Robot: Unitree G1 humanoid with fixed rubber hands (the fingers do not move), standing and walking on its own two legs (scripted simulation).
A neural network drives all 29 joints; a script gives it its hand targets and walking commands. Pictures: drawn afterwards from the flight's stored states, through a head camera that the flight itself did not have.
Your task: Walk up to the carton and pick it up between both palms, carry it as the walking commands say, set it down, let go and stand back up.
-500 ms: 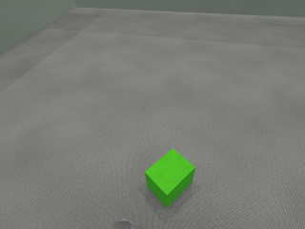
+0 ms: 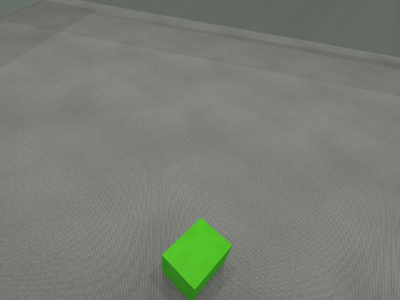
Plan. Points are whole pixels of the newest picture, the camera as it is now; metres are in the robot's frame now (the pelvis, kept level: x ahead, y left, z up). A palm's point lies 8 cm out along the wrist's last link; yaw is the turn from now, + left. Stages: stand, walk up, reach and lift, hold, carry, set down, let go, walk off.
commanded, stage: walk up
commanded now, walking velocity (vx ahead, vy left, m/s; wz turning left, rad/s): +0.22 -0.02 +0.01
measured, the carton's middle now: (195, 259) +0.46 -0.05 -0.68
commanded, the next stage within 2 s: none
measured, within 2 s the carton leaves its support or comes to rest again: neither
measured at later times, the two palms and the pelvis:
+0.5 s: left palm out of the picture +0.08 +0.16 -0.16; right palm out of the picture +0.01 -0.27 -0.15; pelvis +0.03 -0.06 -0.01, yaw -1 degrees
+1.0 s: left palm out of the picture +0.03 +0.17 -0.16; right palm out of the picture +0.11 -0.29 -0.15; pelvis +0.02 -0.07 -0.01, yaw +2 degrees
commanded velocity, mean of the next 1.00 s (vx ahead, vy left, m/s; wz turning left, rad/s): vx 0.00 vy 0.01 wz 0.04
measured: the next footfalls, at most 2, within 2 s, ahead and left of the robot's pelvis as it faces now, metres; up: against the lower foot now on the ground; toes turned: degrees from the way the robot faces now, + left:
right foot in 0.12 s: +0.11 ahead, -0.18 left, +0.00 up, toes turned -6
left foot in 0.42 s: +0.06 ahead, +0.06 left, +0.00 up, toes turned +9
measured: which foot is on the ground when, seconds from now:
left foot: down 0.00-0.12, up 0.14-0.40, down 0.42-1.00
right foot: up 0.00-0.10, down 0.12-1.00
